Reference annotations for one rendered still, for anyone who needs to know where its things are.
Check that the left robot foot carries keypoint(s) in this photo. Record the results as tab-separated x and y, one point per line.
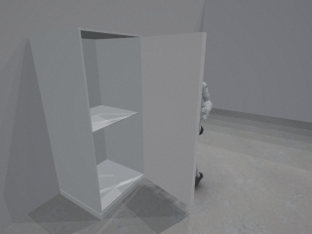
197	179

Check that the left robot thigh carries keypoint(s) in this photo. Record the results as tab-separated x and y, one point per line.
201	130

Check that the robot left hand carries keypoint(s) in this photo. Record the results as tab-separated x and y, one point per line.
204	111

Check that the left robot upper arm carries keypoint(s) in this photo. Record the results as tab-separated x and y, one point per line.
205	94

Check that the left robot forearm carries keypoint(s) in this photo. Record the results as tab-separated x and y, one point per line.
209	107

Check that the fridge door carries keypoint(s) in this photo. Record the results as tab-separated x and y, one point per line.
172	73

